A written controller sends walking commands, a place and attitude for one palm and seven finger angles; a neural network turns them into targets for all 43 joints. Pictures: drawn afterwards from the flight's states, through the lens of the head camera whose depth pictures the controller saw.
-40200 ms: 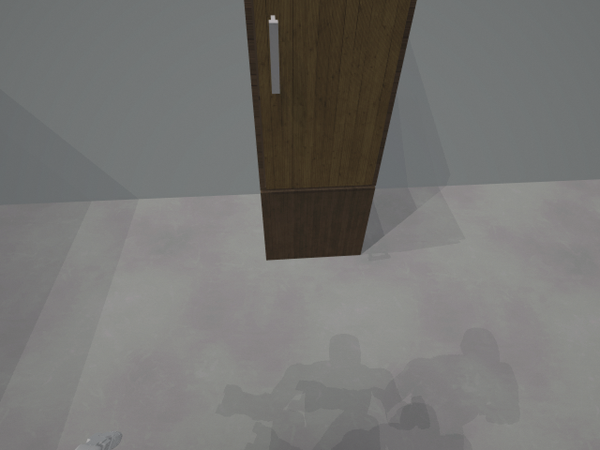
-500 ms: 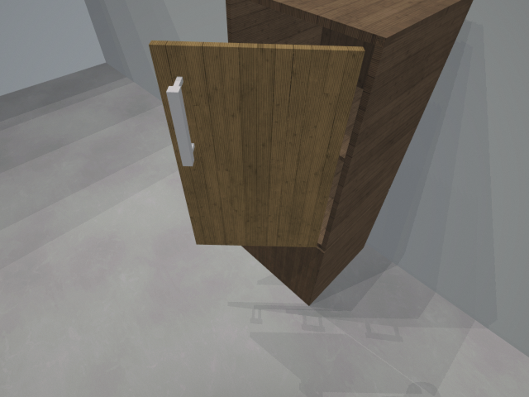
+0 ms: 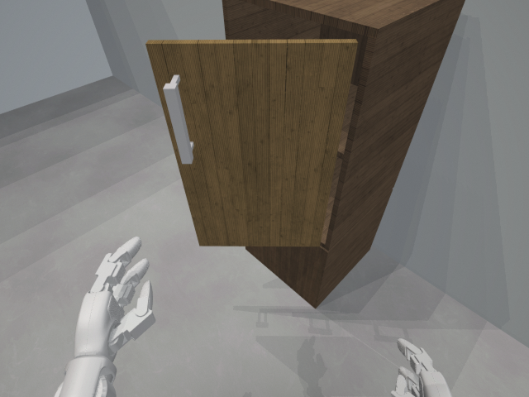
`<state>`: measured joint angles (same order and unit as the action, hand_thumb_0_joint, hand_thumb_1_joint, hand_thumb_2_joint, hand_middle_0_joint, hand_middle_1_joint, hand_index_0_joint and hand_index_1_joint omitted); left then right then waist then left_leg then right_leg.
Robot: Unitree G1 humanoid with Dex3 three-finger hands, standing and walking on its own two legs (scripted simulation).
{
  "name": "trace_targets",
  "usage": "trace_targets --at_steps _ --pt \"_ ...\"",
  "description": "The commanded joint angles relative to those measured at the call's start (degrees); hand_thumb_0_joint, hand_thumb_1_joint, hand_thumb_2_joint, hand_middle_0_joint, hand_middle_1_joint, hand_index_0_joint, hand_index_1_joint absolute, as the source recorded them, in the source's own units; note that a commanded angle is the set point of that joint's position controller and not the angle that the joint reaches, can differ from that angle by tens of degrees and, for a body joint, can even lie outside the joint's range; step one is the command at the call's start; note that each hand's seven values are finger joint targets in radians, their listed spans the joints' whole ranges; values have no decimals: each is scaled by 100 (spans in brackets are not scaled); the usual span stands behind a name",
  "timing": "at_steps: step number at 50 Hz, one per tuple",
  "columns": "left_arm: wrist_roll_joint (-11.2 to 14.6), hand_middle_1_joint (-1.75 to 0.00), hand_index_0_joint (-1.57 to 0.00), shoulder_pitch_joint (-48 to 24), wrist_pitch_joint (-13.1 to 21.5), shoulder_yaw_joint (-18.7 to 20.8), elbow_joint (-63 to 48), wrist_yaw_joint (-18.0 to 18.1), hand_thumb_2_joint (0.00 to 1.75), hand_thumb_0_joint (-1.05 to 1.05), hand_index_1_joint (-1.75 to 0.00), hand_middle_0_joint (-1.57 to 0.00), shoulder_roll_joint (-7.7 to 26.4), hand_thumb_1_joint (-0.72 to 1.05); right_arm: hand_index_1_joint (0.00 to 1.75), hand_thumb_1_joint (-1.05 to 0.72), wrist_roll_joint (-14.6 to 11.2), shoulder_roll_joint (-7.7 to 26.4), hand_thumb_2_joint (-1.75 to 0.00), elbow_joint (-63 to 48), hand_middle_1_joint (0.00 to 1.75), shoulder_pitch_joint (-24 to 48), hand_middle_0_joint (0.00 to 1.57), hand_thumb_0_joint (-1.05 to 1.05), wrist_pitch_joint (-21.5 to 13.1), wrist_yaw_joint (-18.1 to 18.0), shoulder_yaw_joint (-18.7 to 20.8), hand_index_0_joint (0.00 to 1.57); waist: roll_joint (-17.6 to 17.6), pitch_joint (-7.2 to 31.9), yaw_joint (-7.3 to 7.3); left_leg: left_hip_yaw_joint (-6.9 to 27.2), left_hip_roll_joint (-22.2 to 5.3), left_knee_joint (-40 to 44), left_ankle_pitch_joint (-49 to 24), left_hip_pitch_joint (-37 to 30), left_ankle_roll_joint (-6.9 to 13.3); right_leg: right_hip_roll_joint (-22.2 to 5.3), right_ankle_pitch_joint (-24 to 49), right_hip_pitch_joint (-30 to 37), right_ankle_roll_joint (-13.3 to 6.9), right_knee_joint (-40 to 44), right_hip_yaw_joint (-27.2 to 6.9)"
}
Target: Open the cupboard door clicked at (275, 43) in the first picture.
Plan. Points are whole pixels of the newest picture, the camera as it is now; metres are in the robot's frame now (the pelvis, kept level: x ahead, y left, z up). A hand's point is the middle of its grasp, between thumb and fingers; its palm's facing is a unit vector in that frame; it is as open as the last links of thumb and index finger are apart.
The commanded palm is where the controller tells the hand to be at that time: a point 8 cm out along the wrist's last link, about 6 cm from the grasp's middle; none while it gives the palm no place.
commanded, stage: raise the hand with hooked fingers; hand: left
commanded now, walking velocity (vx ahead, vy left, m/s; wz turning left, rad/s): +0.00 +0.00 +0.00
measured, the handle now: (181, 121) +0.59 +0.18 +0.14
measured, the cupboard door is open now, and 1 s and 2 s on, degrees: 44 44 44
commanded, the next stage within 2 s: move the hooked fingers beside the handle in 1.84 s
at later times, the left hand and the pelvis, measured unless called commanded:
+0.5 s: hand (133, 311) +0.24 +0.20 +0.04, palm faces -0.05 -1.00 -0.05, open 10.6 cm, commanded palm +0.20 +0.26 +0.05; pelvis +0.01 -0.03 -0.02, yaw +1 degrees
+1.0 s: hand (57, 260) +0.27 +0.28 +0.13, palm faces +0.07 -1.00 -0.07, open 13.4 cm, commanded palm +0.24 +0.33 +0.12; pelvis +0.01 +0.03 +0.01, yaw +1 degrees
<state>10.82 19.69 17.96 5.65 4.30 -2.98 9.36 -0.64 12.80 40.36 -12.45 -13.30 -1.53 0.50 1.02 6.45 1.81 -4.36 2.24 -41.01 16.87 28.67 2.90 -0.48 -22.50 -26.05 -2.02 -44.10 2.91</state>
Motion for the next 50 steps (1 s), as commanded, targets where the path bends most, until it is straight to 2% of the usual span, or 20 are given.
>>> trace_targets --at_steps 1,3,5,6,9,10,12,15,17,21,23,26,29,32,34,36,38,40,44,50 --pt "412 -51 -22 1591 1245 552 599 -1339 76 0 -51 -22 588 57 30 -90 -71 952 -90 -1430 30 792 20 0 -154 79 444 20 -1422 -475 -455 368 -99 -545 383 1121 -356 -51 -482 -1015 0 316 -367" --pt "470 -54 -23 1225 1107 954 43 -1486 74 0 -54 -23 1066 53 30 -90 -162 945 -90 -1816 30 907 20 0 -87 51 403 20 -394 -63 -589 238 -5 -636 567 1147 -277 -85 -828 -889 -17 270 -548" --pt "596 -57 -23 490 1002 1246 -1077 -1377 72 0 -57 -23 1522 48 30 -90 -148 908 -90 -2032 30 803 20 0 -29 -17 369 20 410 495 -574 271 -49 -697 665 980 -215 -48 -1106 -915 -4 204 -677" --pt "646 -58 -23 96 1038 1354 -1657 -1263 71 0 -58 -23 1625 46 30 -90 -144 833 -90 -2122 30 720 20 0 -33 -59 370 20 497 912 -484 282 -72 -803 630 843 -165 -62 -1190 -794 46 285 -855" --pt "691 -63 -24 -471 1548 1290 -2896 -852 68 0 -63 -24 1516 39 30 -90 -116 611 -90 -1947 30 358 20 0 -114 -187 295 20 896 1166 -186 441 -185 -1041 264 486 -85 -11 -828 -870 49 323 -949" --pt "674 -64 -24 -839 1702 1089 -3063 -833 67 0 -64 -24 1491 36 30 -90 -83 656 -90 -1836 30 241 20 0 -151 -219 249 20 697 965 10 526 -225 -1148 323 595 -70 35 -870 -1071 54 305 -976" --pt "684 -68 -24 -722 1918 780 -2647 -968 65 0 -68 -24 1303 32 30 -90 -102 709 -90 -1565 30 205 20 0 -286 -276 213 20 612 550 199 611 -272 -1275 326 681 -52 35 -759 -1280 70 373 -1008" --pt "822 -72 -25 -729 1644 624 -1600 -1574 62 0 -72 -25 1399 25 30 -90 -184 895 -90 -1340 30 171 20 0 -378 -366 126 20 163 133 360 707 -293 -1396 333 967 -22 -40 -370 -1169 310 557 -1192" --pt "828 -75 -25 -675 1058 914 -876 -1961 60 0 -75 -25 1739 20 30 -90 -250 978 -90 -1311 30 142 20 0 -325 -420 131 20 -179 166 227 685 -278 -1274 296 1146 -20 -175 -184 -837 459 767 -1373" --pt "1168 -81 -26 -302 -255 1889 -386 -2261 56 0 -81 -26 2202 11 30 -90 -293 961 -90 -1565 30 289 20 0 -162 -451 108 20 -459 988 -352 690 -183 -897 -334 874 -66 -432 1224 487 669 800 -1449" --pt "1398 -84 -26 -241 -401 2380 -675 -2099 54 0 -84 -26 2258 6 30 -90 -245 880 -90 -1645 30 312 20 0 -97 -428 100 20 -608 1333 -540 697 -179 -744 -724 680 -118 -457 2419 963 769 654 -1323" --pt "1460 -88 -27 -228 -35 2547 -1353 -1760 51 0 -88 -27 2147 -1 30 -90 -193 751 -90 -1685 30 202 20 0 -184 -328 97 20 -200 1500 -653 648 -179 -452 -1279 194 -138 -262 3559 1120 646 390 -899" --pt "1239 -93 -27 -343 329 1938 -1375 -1646 48 0 -93 -27 1666 -8 30 -90 -185 798 -90 -1539 30 33 20 0 -287 -265 149 20 -67 982 -374 579 -180 -295 -1336 -153 -95 -35 3039 400 511 421 -538" --pt "1108 -98 -27 -628 275 1571 -927 -1836 45 0 -98 -27 1576 -15 30 -90 -216 963 -90 -1451 30 -70 20 0 -326 -285 187 20 -208 536 -150 620 -218 -199 -1088 -258 -48 98 2164 -168 411 546 -341" --pt "1084 -100 -28 -839 139 1515 -1002 -1967 43 0 -100 -28 1727 -20 30 -90 -257 1038 -90 -1483 30 -73 20 0 -389 -334 194 20 129 682 -163 622 -233 -45 -971 -490 -39 153 1560 -218 261 640 -214" --pt "1109 -103 -28 -1190 -3 1673 -1218 -2011 41 0 -103 -28 2022 -24 30 -90 -269 1071 -90 -1524 30 -42 20 0 -406 -382 189 20 132 891 -213 665 -243 96 -972 -706 -34 170 1402 -51 195 715 -187" --pt "1068 -107 -29 -1374 -10 1982 -1602 -1885 39 0 -107 -29 2340 -29 30 -90 -256 1039 -90 -1551 30 -9 20 0 -426 -411 166 20 402 1287 -341 746 -282 267 -1228 -1082 -73 200 1433 154 94 653 -34" --pt "1054 -110 -29 -1615 5 2190 -1956 -1675 37 0 -110 -29 2562 -34 30 -90 -216 1018 -90 -1537 30 10 20 0 -437 -411 100 20 679 1304 -421 868 -318 391 -1523 -1363 -164 252 1463 216 5 612 70" --pt "1072 -115 -29 -1766 -117 1953 -1687 -1488 33 0 -115 -29 2186 -43 30 -90 -232 970 -90 -1460 30 71 20 0 -391 -375 22 20 788 736 -328 1089 -429 689 -1431 -1541 -343 295 1109 -64 14 743 217" --pt "972 -120 -30 -2349 -1193 1740 -548 -1920 30 0 -120 -30 2258 -50 30 -90 -334 1090 -90 -1496 30 123 20 0 -208 -459 -23 20 446 219 -310 1196 -432 1120 -747 -1464 -354 282 958 102 7 1149 200"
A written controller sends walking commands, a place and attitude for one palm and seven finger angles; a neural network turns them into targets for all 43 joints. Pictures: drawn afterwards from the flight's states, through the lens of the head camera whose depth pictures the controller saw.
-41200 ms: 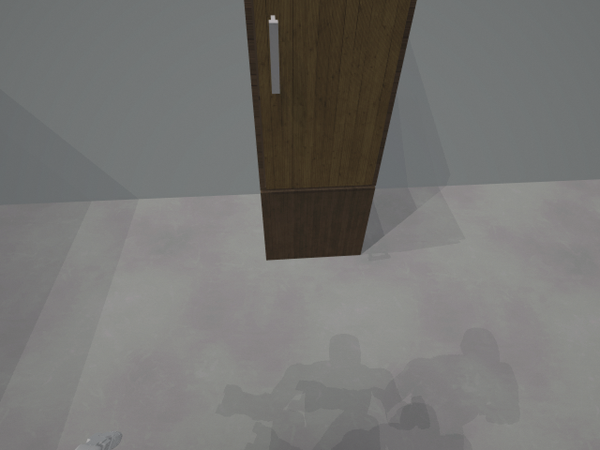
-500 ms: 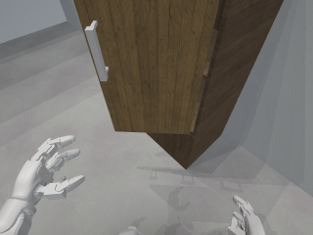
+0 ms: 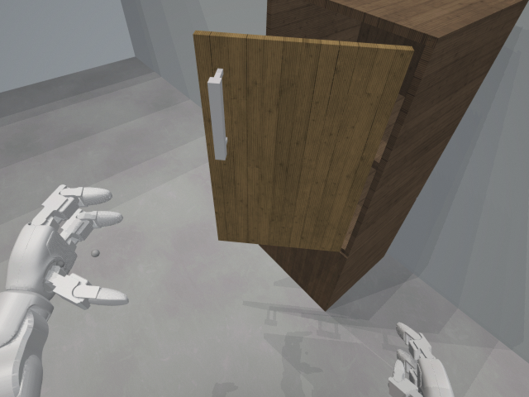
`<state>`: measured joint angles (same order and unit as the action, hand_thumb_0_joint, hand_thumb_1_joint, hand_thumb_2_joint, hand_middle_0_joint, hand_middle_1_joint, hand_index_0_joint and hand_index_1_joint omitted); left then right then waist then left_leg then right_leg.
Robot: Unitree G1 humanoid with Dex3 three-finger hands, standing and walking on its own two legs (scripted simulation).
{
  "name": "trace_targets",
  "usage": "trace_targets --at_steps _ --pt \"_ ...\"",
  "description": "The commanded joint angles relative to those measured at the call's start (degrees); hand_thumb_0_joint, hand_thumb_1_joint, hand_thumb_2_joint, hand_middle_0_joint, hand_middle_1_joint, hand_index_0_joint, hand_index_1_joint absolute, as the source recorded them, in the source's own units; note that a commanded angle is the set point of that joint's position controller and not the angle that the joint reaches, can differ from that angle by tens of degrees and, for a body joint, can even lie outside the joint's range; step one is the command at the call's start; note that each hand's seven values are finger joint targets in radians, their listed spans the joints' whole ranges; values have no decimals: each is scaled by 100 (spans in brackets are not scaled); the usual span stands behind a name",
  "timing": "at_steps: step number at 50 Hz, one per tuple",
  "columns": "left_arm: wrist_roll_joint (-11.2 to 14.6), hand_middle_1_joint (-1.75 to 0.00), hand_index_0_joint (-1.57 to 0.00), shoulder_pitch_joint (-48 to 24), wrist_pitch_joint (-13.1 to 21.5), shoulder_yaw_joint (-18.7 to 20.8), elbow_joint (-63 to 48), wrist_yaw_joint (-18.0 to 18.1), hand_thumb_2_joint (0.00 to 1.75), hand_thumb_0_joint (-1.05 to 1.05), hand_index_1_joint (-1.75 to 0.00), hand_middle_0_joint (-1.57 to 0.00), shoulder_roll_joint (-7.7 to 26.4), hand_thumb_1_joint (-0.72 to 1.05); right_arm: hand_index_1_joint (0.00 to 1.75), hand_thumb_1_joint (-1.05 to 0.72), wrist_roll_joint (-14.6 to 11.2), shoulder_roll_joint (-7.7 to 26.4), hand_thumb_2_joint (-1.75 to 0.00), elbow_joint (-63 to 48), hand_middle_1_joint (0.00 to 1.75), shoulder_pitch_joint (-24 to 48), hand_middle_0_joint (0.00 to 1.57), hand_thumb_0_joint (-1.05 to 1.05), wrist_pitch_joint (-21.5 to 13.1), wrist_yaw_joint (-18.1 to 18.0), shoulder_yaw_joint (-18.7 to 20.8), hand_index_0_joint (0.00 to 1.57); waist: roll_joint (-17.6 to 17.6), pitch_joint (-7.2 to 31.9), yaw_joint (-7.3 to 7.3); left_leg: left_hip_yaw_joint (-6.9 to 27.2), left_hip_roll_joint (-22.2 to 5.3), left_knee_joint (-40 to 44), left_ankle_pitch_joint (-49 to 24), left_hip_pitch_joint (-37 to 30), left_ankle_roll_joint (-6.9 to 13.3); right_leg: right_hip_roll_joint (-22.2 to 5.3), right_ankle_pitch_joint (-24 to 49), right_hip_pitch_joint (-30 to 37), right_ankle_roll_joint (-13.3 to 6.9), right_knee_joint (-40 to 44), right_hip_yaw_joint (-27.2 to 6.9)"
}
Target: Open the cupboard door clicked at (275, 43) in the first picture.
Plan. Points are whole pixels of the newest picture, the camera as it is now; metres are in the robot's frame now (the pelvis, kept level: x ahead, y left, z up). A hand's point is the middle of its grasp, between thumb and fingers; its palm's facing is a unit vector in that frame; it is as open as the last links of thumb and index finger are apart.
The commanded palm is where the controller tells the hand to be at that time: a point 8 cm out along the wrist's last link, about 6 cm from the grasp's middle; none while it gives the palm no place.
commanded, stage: raise the hand with hooked fingers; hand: left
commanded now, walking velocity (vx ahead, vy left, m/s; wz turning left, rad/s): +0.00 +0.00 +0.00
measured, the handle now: (220, 116) +0.57 +0.15 +0.13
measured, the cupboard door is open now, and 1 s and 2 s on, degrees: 44 44 44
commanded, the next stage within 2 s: move the hooked fingers beside the handle in 0.84 s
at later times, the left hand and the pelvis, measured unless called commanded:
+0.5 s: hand (78, 221) +0.28 +0.27 +0.15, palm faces +0.03 -1.00 -0.05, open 14.0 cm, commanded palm +0.25 +0.32 +0.15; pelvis -0.01 -0.01 +0.02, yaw +0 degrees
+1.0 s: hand (117, 213) +0.30 +0.23 +0.15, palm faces +0.04 -1.00 -0.04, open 14.0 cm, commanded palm +0.27 +0.28 +0.15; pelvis +0.01 -0.04 +0.02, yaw +0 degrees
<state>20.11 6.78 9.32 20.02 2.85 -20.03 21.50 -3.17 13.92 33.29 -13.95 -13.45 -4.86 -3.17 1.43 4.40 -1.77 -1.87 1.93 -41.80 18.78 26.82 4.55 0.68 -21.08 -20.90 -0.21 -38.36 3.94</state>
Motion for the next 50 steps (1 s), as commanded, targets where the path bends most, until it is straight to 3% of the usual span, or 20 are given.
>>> trace_targets --at_steps 1,3,6,10,12,15,17,19,21,30,33,43,48,50 --pt "22 -120 -30 -1295 -456 293 -443 -264 30 0 -120 -30 1124 -50 30 -90 -103 983 -90 -832 30 330 20 0 -173 -145 325 20 405 469 55 967 -404 1262 -764 -1290 -505 156 744 -407 -164 602 98" --pt "3 -120 -30 -1783 -588 432 -514 -293 30 0 -120 -30 1336 -50 30 -90 -88 972 -90 -872 30 386 20 0 -150 -194 293 20 235 553 70 1073 -409 1377 -497 -1403 -482 152 644 -378 -159 675 82" --pt "23 -120 -30 -2513 -459 712 -846 -256 30 0 -120 -30 1709 -50 30 -90 -59 930 -90 -885 30 493 20 0 -169 -220 224 20 497 736 41 1127 -375 1533 -290 -1706 -500 170 570 -224 -200 804 31" --pt "-2 -120 -30 -2831 -237 909 -787 -225 30 0 -120 -30 1959 -50 30 -90 -12 923 -90 -753 30 441 20 0 -224 -235 173 20 743 844 21 1215 -400 1690 -207 -2042 -569 185 568 -142 -220 936 -2" --pt "-2 -120 -30 -2860 -342 823 -355 -305 30 0 -120 -30 1849 -50 30 -90 -64 920 -90 -704 30 481 20 0 -231 -262 175 20 599 606 71 1205 -402 1771 -46 -1909 -521 162 531 -126 -204 1015 3" --pt "-39 -120 -30 -3006 -680 781 178 -469 30 0 -120 -30 1919 -50 30 -90 -108 944 -90 -672 30 482 20 0 -224 -300 162 20 704 369 44 1134 -338 1864 166 -1731 -472 129 505 -2 -232 1154 -18" --pt "-55 -120 -30 -3154 -877 759 279 -565 30 0 -120 -30 2011 -50 30 -90 -141 966 -90 -705 30 494 20 0 -231 -311 175 20 688 457 55 1109 -329 1860 74 -1779 -441 109 561 17 -222 1195 -18" --pt "-19 -120 -30 -2848 -1002 717 465 -653 30 0 -120 -30 1885 -50 30 -90 -133 981 -90 -754 30 446 20 0 -232 -281 199 20 407 546 32 1038 -302 1788 -183 -1759 -395 114 685 80 -212 1227 -9" --pt "42 -120 -30 -2704 -991 745 435 -697 30 0 -120 -30 1868 -50 30 -90 -128 990 -90 -771 30 422 20 0 -238 -224 208 20 199 608 -7 975 -286 1695 -551 -1758 -382 141 852 188 -220 1255 -14" --pt "28 -120 -30 -3047 -484 1140 -270 -409 30 0 -120 -30 2264 -50 30 -90 -53 967 -90 -736 30 393 20 0 -273 -184 243 20 559 766 -21 758 -234 1592 -812 -1900 -316 150 911 330 -219 1351 -120" --pt "-11 -120 -30 -2942 -458 1025 -234 -397 30 0 -120 -30 2080 -50 30 -90 -75 931 -90 -712 30 394 20 0 -295 -208 254 20 733 817 38 656 -217 1529 -1004 -1991 -278 128 1058 340 -195 1361 -131" --pt "139 -120 -30 -2745 -686 933 278 -648 30 0 -120 -30 1934 -50 30 -90 -131 951 -90 -675 30 387 20 0 -225 -217 283 20 52 831 47 439 -134 1214 -1571 -1786 -182 75 1934 475 -79 1246 -237" --pt "139 -120 -30 -2865 -620 1020 98 -608 30 0 -120 -30 2030 -50 30 -90 -123 907 -90 -724 30 429 20 0 -175 -172 281 20 228 1070 -9 358 -97 1083 -1848 -1782 -176 20 2415 651 -30 1135 -352" --pt "143 -120 -30 -2982 -571 1056 94 -559 30 0 -120 -30 2093 -50 30 -90 -123 911 -90 -713 30 420 20 0 -146 -170 283 20 109 1024 -5 335 -96 1023 -1891 -1727 -169 15 2520 686 -8 1118 -397"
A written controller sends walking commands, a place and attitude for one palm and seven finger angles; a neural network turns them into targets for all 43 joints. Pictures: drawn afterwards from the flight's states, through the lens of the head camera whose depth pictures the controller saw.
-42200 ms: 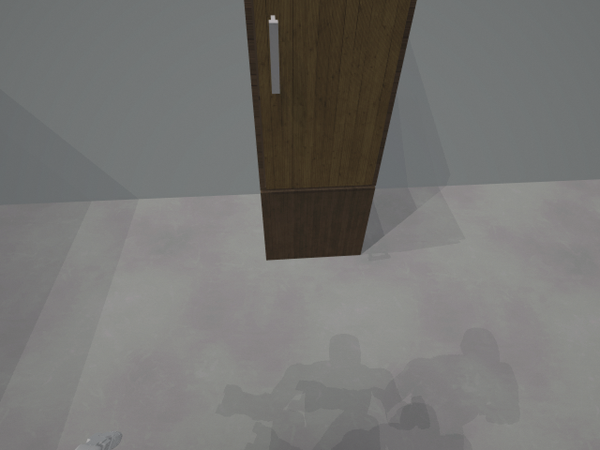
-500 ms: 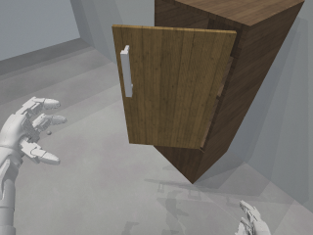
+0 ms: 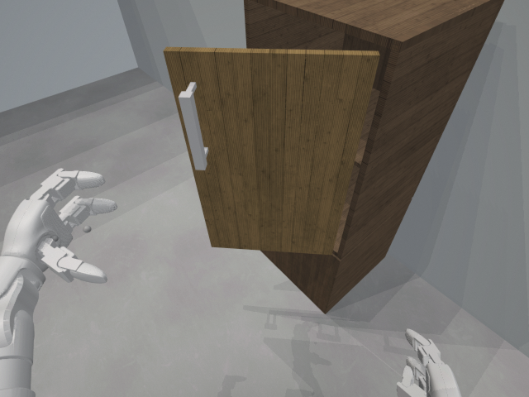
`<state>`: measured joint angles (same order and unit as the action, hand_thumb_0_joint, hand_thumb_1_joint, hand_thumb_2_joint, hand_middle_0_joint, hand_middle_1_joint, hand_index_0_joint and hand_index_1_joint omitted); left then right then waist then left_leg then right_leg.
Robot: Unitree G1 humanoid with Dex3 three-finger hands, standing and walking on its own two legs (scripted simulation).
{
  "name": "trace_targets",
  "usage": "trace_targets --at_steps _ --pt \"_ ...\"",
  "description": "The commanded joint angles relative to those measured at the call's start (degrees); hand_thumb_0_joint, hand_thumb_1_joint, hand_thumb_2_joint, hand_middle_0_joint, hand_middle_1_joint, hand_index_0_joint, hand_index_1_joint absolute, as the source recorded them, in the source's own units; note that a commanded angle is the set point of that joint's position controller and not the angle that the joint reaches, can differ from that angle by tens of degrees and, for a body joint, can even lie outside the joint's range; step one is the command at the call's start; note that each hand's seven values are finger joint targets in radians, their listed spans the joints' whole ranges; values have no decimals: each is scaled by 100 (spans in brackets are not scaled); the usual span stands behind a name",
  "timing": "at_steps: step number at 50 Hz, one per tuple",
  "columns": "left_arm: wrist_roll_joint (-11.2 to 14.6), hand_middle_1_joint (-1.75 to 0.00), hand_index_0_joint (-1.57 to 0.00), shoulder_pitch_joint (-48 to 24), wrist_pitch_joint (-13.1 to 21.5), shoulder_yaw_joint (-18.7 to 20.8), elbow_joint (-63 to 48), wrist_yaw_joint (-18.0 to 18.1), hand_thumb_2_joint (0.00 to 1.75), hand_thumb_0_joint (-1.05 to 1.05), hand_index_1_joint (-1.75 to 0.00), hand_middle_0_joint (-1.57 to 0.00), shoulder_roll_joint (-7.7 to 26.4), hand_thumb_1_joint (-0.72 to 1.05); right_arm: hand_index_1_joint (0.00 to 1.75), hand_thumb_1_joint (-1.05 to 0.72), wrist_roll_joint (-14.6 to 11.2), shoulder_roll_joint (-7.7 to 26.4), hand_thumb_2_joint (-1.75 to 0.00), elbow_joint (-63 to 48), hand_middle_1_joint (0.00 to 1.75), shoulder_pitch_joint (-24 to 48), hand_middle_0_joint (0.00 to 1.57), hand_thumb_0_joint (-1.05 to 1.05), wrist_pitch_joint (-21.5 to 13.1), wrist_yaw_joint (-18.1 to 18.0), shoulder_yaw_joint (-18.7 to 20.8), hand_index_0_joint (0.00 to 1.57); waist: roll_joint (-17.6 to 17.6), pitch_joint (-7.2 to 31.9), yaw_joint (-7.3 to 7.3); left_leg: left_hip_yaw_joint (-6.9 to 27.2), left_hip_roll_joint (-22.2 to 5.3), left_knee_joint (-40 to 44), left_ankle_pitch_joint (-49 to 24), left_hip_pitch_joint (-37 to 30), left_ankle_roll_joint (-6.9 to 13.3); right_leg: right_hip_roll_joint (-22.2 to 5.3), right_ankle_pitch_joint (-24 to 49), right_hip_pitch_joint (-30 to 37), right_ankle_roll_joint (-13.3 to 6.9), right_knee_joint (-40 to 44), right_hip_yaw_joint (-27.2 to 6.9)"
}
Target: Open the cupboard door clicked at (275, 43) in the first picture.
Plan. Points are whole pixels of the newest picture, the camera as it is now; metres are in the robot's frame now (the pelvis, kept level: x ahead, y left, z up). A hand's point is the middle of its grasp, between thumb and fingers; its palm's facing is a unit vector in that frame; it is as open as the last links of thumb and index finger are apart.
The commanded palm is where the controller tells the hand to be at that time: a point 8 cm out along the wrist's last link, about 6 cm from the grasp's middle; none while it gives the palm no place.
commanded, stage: move the hooked fingers beside the handle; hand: left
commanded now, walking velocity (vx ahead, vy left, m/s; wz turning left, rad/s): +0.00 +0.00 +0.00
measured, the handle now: (196, 128) +0.56 +0.19 +0.12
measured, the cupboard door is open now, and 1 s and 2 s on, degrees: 44 44 44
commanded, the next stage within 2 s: none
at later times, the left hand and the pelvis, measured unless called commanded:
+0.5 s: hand (113, 192) +0.37 +0.27 +0.13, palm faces +0.04 -1.00 +0.00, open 14.0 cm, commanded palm +0.34 +0.32 +0.13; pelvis -0.01 +0.00 +0.00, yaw -1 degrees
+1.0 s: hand (127, 165) +0.43 +0.27 +0.13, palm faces +0.02 -1.00 +0.01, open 14.0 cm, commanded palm +0.41 +0.31 +0.12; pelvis -0.01 +0.04 -0.01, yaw -1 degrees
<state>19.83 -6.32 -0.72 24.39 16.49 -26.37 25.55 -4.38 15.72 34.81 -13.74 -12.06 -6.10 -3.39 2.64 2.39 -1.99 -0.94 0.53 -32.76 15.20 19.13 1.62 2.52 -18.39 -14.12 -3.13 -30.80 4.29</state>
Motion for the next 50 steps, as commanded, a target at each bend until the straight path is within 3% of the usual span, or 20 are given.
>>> trace_targets --at_steps 1,6,10,13,16,20,22,23,25,26,28,31,33,35,38,41,43,46,48,50 --pt "162 -120 -30 -1693 419 682 -1095 92 30 0 -120 -30 1736 -50 30 -90 -4 727 -90 -861 30 398 20 0 -264 -50 308 20 -131 1126 37 224 43 116 -1421 -836 134 -190 2260 -43 330 380 -482" --pt "55 -120 -30 -2422 436 690 -530 84 30 0 -120 -30 1946 -50 30 -90 -38 751 -90 -761 30 356 20 0 -132 -98 295 20 7 1066 145 194 53 55 -1131 -600 130 -273 2001 -95 400 412 -663" --pt "1 -120 -30 -3041 548 336 -325 37 30 0 -120 -30 1786 -50 30 -90 -51 757 -90 -738 30 320 20 0 -85 -135 285 20 142 1195 250 203 46 -6 -1076 -656 131 -273 1847 -169 369 400 -699" --pt "-38 -120 -30 -3133 596 457 152 21 30 0 -120 -30 1974 -50 30 -90 -53 800 -90 -676 30 213 20 0 -40 -134 301 20 -39 1293 252 217 42 -7 -1036 -515 134 -284 1884 -133 379 369 -709" --pt "-61 -120 -30 -3244 649 398 414 40 30 0 -120 -30 1934 -50 30 -90 -52 806 -90 -710 30 181 20 0 -3 -106 312 20 -72 1367 213 209 44 -7 -995 -457 146 -276 1816 -159 352 327 -689" --pt "-171 -120 -30 -3725 680 485 1018 117 30 0 -120 -30 2214 -50 30 -90 -56 872 -90 -635 30 11 20 0 97 -89 317 20 -112 1247 252 231 27 6 -806 -256 137 -247 1460 -299 302 320 -639" --pt "-220 -120 -30 -3808 746 605 1167 156 30 0 -120 -30 2341 -50 30 -90 -37 887 -90 -653 30 -53 20 0 119 -66 349 20 -166 1422 238 221 24 -17 -835 -239 153 -245 1549 -258 325 277 -671" --pt "-244 -120 -30 -3854 806 587 1134 165 30 0 -120 -30 2347 -50 30 -90 -32 892 -90 -662 30 -75 20 0 140 -51 346 20 9 1527 219 210 31 -20 -893 -278 153 -244 1625 -229 306 241 -664" --pt "-273 -120 -30 -4088 978 465 833 201 30 0 -120 -30 2245 -50 30 -90 -22 875 -90 -712 30 -122 20 0 157 -26 370 20 282 1866 216 220 31 -57 -1166 -565 155 -184 1797 -188 237 132 -571" --pt "-281 -120 -30 -4207 1028 304 811 195 30 0 -120 -30 2078 -50 30 -90 -13 869 -90 -706 30 -135 20 0 151 -11 367 20 344 1863 270 246 16 -49 -1196 -673 153 -152 1802 -318 228 133 -525" --pt "-280 -120 -30 -4071 1104 398 903 207 30 0 -120 -30 2104 -50 30 -90 8 900 -90 -682 30 -249 20 0 176 8 392 20 301 1921 251 268 -7 -39 -1304 -783 145 -104 1818 -391 200 102 -448" --pt "-262 -120 -30 -4119 1045 234 1148 205 30 0 -120 -30 1915 -50 30 -90 -11 929 -90 -653 30 -309 20 0 234 10 407 20 63 1630 316 312 -33 7 -1239 -709 150 -66 1695 -618 186 121 -363" --pt "-327 -120 -30 -4369 949 33 1355 232 30 0 -120 -30 1753 -50 30 -90 -17 949 -90 -607 30 -364 20 0 269 7 408 20 152 1397 397 382 -54 77 -1050 -704 125 -57 1372 -894 168 152 -304" --pt "-348 -120 -30 -4428 898 64 1486 313 30 0 -120 -30 1800 -50 30 -90 -10 971 -90 -596 30 -426 20 0 306 13 428 20 17 1325 399 398 -58 75 -983 -695 136 -45 1216 -962 150 198 -285" --pt "-470 -120 -30 -4927 966 30 1402 460 30 0 -120 -30 1848 -50 30 -90 34 986 -90 -565 30 -500 20 0 339 34 425 20 290 1587 448 490 -83 75 -1051 -908 83 -49 1150 -1100 135 132 -264" --pt "-520 -120 -30 -5194 1178 181 1529 598 30 0 -120 -30 2027 -50 30 -90 79 1015 -90 -488 30 -606 20 0 384 42 441 20 106 1777 481 549 -122 28 -1147 -981 70 -22 1140 -1110 132 96 -263" --pt "-572 -120 -30 -5509 1290 -47 1653 620 30 0 -120 -30 1814 -50 30 -90 83 1007 -90 -442 30 -647 20 0 403 57 428 20 287 1804 562 629 -155 29 -1225 -1173 17 -14 1062 -1317 122 53 -224" --pt "-664 -120 -30 -5884 1384 -102 1974 630 30 0 -120 -30 1870 -50 30 -90 100 1041 -90 -330 30 -760 20 0 440 72 444 20 502 1887 621 722 -195 -12 -1279 -1299 -41 -15 953 -1527 104 17 -204" --pt "-732 -120 -30 -6182 1404 -325 2169 634 30 0 -120 -30 1701 -50 30 -90 108 1049 -90 -275 30 -809 20 0 467 83 433 20 677 1832 692 822 -228 2 -1288 -1378 -106 -30 863 -1735 90 -10 -176" --pt "-703 -120 -30 -6053 1386 -410 2450 639 30 0 -120 -30 1513 -50 30 -90 123 1061 -90 -264 30 -908 20 0 494 113 464 20 378 1859 689 830 -246 -46 -1453 -1361 -98 -14 917 -1736 92 -18 -145"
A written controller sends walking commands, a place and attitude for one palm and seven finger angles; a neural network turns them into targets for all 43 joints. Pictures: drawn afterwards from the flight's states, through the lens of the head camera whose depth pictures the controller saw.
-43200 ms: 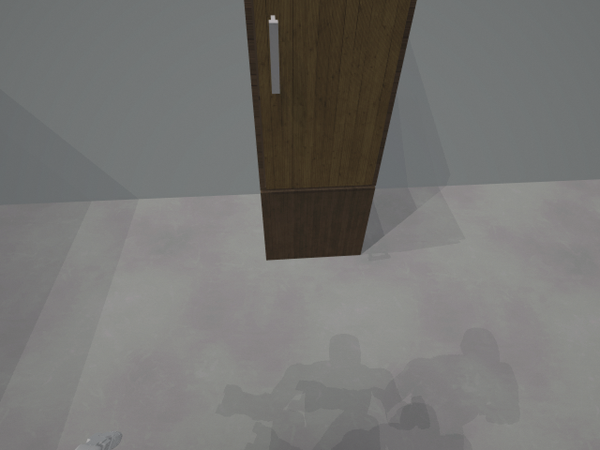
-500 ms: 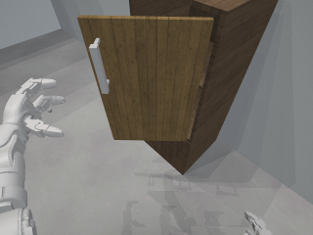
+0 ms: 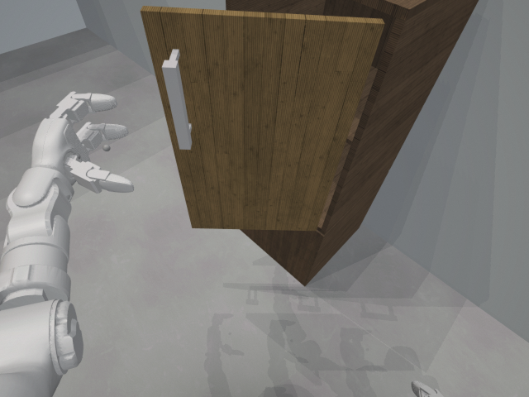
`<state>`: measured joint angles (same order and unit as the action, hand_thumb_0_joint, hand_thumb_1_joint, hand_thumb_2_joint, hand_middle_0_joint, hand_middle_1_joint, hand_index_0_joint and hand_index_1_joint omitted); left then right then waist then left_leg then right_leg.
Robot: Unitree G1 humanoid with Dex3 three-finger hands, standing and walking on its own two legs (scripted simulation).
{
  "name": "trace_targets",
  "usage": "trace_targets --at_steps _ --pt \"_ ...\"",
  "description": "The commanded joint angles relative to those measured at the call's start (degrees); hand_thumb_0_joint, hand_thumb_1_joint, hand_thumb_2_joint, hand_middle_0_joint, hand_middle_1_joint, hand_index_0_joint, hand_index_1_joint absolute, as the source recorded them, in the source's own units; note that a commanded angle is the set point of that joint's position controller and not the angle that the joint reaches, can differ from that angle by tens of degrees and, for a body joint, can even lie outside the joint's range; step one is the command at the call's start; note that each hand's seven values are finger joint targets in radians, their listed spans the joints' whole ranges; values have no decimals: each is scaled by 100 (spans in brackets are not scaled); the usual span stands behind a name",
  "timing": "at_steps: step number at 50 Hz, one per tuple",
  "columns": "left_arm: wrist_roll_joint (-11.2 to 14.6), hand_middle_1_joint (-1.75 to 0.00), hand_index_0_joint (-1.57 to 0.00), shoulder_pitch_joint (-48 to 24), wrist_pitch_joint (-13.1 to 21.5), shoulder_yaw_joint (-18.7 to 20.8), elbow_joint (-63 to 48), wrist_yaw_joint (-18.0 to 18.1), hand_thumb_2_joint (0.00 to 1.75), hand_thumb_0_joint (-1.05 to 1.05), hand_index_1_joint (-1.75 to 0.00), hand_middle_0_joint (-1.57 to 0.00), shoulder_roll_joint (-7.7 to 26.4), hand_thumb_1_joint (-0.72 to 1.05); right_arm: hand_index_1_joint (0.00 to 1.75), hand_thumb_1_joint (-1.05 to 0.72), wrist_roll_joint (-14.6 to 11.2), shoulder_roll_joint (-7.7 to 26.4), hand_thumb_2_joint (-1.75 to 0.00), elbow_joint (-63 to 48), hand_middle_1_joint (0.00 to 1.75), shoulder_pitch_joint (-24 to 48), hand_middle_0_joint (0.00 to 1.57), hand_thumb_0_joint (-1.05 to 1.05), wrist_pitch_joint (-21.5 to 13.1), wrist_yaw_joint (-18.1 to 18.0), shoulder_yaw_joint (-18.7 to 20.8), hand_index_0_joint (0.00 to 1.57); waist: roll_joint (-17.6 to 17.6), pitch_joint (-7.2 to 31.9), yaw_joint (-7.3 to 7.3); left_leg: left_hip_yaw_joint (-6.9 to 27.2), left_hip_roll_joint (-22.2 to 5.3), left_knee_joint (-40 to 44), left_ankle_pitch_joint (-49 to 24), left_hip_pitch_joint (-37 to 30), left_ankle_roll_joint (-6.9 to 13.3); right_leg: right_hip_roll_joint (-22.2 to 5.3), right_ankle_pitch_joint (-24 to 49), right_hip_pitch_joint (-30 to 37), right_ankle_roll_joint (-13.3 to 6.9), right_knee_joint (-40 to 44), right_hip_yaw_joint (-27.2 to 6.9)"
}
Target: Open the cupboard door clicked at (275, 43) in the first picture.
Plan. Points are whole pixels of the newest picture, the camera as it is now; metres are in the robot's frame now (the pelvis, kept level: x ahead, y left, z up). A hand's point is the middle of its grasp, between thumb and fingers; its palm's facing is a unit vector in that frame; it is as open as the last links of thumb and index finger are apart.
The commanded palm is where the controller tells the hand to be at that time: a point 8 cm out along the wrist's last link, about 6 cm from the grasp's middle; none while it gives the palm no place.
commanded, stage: move the hooked fingers beside the handle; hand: left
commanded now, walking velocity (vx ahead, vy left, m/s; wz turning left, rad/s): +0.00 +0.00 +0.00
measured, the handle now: (180, 102) +0.57 +0.16 +0.12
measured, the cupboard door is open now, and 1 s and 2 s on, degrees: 44 44 43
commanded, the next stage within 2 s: slide the fingers in behind the handle in 1.34 s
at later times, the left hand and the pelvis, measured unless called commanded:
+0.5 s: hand (141, 116) +0.50 +0.21 +0.14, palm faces +0.02 -1.00 +0.01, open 14.0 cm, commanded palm +0.49 +0.26 +0.13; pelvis +0.00 -0.01 -0.01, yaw -1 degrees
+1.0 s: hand (135, 115) +0.51 +0.22 +0.13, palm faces +0.04 -1.00 +0.00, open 14.0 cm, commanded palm +0.49 +0.27 +0.12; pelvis +0.02 -0.02 -0.01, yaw -2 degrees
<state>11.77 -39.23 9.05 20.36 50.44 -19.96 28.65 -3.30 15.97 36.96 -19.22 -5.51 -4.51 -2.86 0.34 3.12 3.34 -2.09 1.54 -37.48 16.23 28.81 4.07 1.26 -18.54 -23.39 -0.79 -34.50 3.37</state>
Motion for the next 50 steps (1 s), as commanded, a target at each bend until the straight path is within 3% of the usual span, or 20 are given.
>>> trace_targets --at_steps 1,5,9,10,11,16,20,22,24,25,26,27,31,33,35,40,43,44,46,50 --pt "80 -120 -30 -2827 408 90 -862 8 30 0 -120 -30 1356 -50 30 -90 19 1065 -90 -452 30 -382 20 0 -133 -39 420 20 674 1875 148 950 -359 410 -1608 -2353 -361 109 966 -839 -136 326 -66" --pt "77 -120 -30 -2924 442 313 -468 59 30 0 -120 -30 1567 -50 30 -90 51 1093 -90 -432 30 -545 20 0 -2 -3 432 20 323 1939 124 865 -324 304 -1812 -2089 -321 123 1169 -692 -128 262 -62" --pt "-66 -120 -30 -3305 607 225 -306 140 30 0 -120 -30 1561 -50 30 -90 74 1085 -90 -418 30 -634 20 0 98 45 438 20 523 1944 200 868 -347 256 -1829 -2068 -356 135 1120 -881 -105 192 -69" --pt "-81 -120 -30 -3493 706 344 -336 179 30 0 -120 -30 1738 -50 30 -90 88 1099 -90 -376 30 -697 20 0 124 41 452 20 456 2006 214 860 -349 198 -1939 -2052 -345 142 1183 -825 -113 180 -78" --pt "-127 -120 -30 -3520 757 312 -341 187 30 0 -120 -30 1721 -50 30 -90 96 1094 -90 -380 30 -710 20 0 143 54 458 20 679 2158 212 842 -343 164 -2030 -2148 -349 150 1231 -865 -102 153 -105" --pt "-253 -120 -30 -4186 862 200 302 203 30 0 -120 -30 1786 -50 30 -90 110 1143 -90 -217 30 -871 20 0 246 31 441 20 612 1872 475 877 -344 136 -1395 -1819 -286 160 903 -1161 -89 157 -116" --pt "-295 -120 -30 -4473 892 211 581 223 30 0 -120 -30 1851 -50 30 -90 154 1170 -90 -132 30 -1076 20 0 285 28 450 20 663 2121 569 879 -330 5 -1404 -1804 -245 161 914 -1222 -86 128 -141" --pt "-368 -120 -30 -4616 918 362 674 238 30 0 -120 -30 2120 -50 30 -90 179 1202 -90 -94 30 -1185 20 0 317 44 453 20 687 2387 563 883 -331 -54 -1556 -1796 -256 173 1045 -1158 -65 63 -155" --pt "-381 -120 -30 -4638 877 321 929 244 30 0 -120 -30 2083 -50 30 -90 179 1198 -90 -77 30 -1230 20 0 354 59 437 20 619 2251 625 811 -316 -108 -1444 -1590 -213 177 1055 -1186 -41 88 -182" --pt "-393 -120 -30 -4671 860 449 1074 261 30 0 -120 -30 2266 -50 30 -90 196 1224 -90 -67 30 -1308 20 0 373 54 433 20 414 2208 659 786 -302 -147 -1421 -1400 -174 179 1100 -1075 -32 90 -197" --pt "-452 -120 -30 -4730 859 602 1123 271 30 0 -120 -30 2578 -50 30 -90 184 1248 -90 -80 30 -1334 20 0 408 44 428 20 435 2264 629 742 -291 -171 -1440 -1235 -156 171 1223 -958 -13 61 -248" --pt "-487 -120 -30 -4758 845 585 1127 270 30 0 -120 -30 2592 -50 30 -90 190 1240 -90 -117 30 -1373 20 0 431 57 426 20 480 2381 641 704 -271 -195 -1489 -1207 -144 168 1322 -882 1 40 -264" --pt "-597 -120 -30 -4074 908 855 1077 252 30 0 -120 -30 2900 -50 30 -90 208 1197 -90 -286 30 -1444 20 0 557 99 434 20 760 2685 382 570 -255 -303 -1964 -1160 -162 180 1816 -591 -14 -89 -280" --pt "-575 -120 -30 -3879 907 729 950 187 30 0 -120 -30 2725 -50 30 -90 197 1167 -90 -373 30 -1421 20 0 628 122 438 20 811 2632 363 503 -260 -316 -2031 -1145 -157 203 1935 -576 -9 -85 -279" --pt "-478 -120 -30 -3734 890 787 905 109 30 0 -120 -30 2757 -50 30 -90 179 1184 -90 -412 30 -1467 20 0 699 114 464 20 415 2525 396 457 -255 -325 -2001 -965 -104 222 2068 -380 10 -66 -290" --pt "-280 -120 -30 -3983 929 896 320 -87 30 0 -120 -30 2864 -50 30 -90 135 1170 -90 -445 30 -1413 20 0 786 78 492 20 586 2642 425 377 -233 -315 -2037 -1113 -43 226 2368 -201 26 -8 -365" --pt "-284 -120 -30 -3983 962 719 195 -110 30 0 -120 -30 2620 -50 30 -90 114 1114 -90 -402 30 -1336 20 0 799 94 491 20 1062 2606 451 425 -252 -340 -2141 -1472 -81 246 2224 -551 7 20 -330" --pt "-284 -120 -30 -3973 935 730 299 -107 30 0 -120 -30 2633 -50 30 -90 115 1117 -90 -363 30 -1329 20 0 803 91 488 20 886 2451 493 441 -261 -345 -2078 -1390 -77 249 2152 -605 14 36 -309" --pt "-260 -120 -30 -3914 892 644 305 -119 30 0 -120 -30 2516 -50 30 -90 104 1102 -90 -361 30 -1299 20 0 818 87 489 20 961 2523 476 446 -252 -347 -2176 -1466 -75 239 2226 -583 12 19 -313" --pt "-191 -120 -30 -3713 699 507 530 -181 30 0 -120 -30 2299 -50 30 -90 96 1106 -90 -377 30 -1267 20 0 826 85 479 20 724 2354 506 444 -253 -369 -2317 -1411 -60 216 2369 -576 7 9 -277"
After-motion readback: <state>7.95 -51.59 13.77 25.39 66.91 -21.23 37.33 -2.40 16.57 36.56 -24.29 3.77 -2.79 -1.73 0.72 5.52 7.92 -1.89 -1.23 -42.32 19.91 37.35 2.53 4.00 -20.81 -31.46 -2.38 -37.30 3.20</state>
